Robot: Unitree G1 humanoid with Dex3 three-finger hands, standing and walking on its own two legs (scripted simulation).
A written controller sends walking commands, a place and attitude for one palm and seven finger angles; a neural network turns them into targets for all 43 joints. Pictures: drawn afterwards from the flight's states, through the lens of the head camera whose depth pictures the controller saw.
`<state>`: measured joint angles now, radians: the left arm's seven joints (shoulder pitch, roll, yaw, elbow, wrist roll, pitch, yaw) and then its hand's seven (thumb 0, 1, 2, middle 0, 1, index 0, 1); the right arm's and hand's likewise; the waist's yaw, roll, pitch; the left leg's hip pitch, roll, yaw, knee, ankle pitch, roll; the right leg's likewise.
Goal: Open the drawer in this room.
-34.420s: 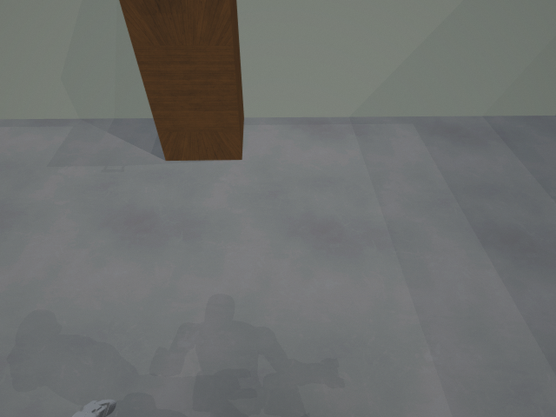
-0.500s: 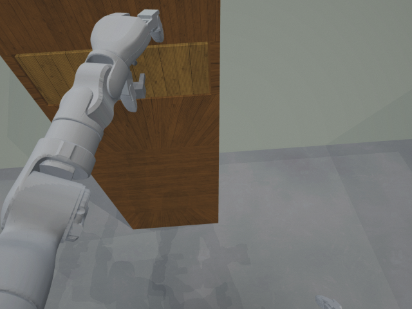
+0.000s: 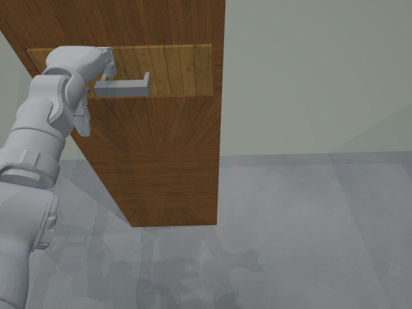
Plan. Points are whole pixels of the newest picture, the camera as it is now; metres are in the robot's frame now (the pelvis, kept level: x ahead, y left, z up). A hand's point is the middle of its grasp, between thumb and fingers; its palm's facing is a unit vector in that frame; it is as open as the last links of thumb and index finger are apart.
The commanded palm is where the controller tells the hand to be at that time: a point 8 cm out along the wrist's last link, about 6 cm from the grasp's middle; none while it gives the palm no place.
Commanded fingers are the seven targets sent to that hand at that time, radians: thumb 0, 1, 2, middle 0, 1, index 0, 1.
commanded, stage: lift the fingers back up to retry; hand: left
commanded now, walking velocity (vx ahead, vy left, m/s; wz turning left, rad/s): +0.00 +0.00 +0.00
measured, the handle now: (124, 82) +0.55 +0.19 +0.14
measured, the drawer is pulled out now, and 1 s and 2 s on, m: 0.00 0.00 0.00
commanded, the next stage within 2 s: re-aim the fingers above the handle in 0.12 s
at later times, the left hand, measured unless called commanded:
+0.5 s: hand (97, 70) +0.50 +0.21 +0.20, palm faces -0.01 -0.01 -1.00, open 13.6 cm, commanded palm +0.47 +0.22 +0.25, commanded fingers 0.00 -0.50 0.30 -0.30 -1.20 -0.30 -1.20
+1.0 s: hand (111, 59) +0.51 +0.18 +0.22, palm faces +0.08 -0.01 -1.00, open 13.4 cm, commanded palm +0.48 +0.21 +0.25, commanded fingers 0.00 -0.50 0.30 -0.30 -1.20 -0.30 -1.20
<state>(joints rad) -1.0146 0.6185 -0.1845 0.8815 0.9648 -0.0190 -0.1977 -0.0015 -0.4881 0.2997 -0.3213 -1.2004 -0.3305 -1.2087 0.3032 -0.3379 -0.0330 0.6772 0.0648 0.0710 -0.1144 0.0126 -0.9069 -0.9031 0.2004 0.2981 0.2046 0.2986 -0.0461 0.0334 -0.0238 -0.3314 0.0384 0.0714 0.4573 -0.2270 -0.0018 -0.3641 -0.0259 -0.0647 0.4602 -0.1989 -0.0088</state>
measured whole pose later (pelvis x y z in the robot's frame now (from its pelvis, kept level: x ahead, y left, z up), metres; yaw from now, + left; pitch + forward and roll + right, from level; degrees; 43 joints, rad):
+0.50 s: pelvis +0.02 +0.02 +0.00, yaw -2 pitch +7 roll +1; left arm -1.03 0.51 -0.10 0.93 1.00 0.12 -0.12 0.00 -0.49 0.30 -0.35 -1.23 -0.36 -1.24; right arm 0.24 -0.24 0.04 0.67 0.06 0.14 -0.04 0.01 -0.90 -0.90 0.20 0.30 0.21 0.30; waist -0.05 0.09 -0.08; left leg -0.30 0.02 0.11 0.44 -0.25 0.02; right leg -0.36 -0.04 -0.02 0.47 -0.22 0.02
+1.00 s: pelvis +0.02 +0.01 +0.00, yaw -1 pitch +8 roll +0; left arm -1.09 0.48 -0.13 0.92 0.99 0.10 -0.05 0.00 -0.49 0.30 -0.40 -1.26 -0.38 -1.27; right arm 0.24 -0.28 0.01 0.71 0.05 0.12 -0.03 0.01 -0.91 -0.90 0.20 0.30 0.20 0.30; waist -0.05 0.08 -0.09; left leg -0.34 0.02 0.10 0.46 -0.25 0.01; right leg -0.39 -0.04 -0.04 0.47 -0.22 0.01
